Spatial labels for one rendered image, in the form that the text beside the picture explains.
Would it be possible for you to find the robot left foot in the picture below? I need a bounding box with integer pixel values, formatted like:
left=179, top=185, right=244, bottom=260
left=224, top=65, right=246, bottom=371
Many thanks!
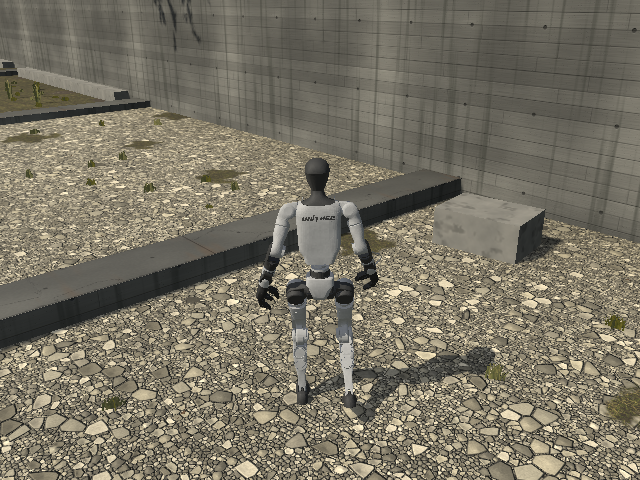
left=296, top=380, right=310, bottom=405

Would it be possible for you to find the robot left hand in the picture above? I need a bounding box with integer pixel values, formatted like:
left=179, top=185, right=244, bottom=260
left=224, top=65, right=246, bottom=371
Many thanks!
left=256, top=285, right=279, bottom=310

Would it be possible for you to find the right robot forearm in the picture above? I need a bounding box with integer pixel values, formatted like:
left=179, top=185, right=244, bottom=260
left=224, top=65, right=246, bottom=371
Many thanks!
left=358, top=239, right=377, bottom=275

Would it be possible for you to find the robot right hand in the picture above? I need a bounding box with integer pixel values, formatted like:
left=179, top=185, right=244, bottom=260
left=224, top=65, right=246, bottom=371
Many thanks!
left=355, top=270, right=379, bottom=290

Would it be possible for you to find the left robot forearm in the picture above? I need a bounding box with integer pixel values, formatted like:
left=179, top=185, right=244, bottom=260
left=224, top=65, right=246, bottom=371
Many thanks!
left=259, top=243, right=280, bottom=288

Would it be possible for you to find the left robot upper arm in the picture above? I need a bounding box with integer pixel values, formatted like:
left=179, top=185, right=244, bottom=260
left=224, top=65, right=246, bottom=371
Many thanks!
left=269, top=202, right=298, bottom=259

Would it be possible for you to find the right robot upper arm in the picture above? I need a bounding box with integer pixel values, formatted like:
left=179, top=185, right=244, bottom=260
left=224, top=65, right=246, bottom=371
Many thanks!
left=339, top=201, right=368, bottom=255

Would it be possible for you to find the robot torso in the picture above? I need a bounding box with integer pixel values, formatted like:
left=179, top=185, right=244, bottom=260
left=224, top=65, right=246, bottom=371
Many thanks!
left=295, top=196, right=342, bottom=300

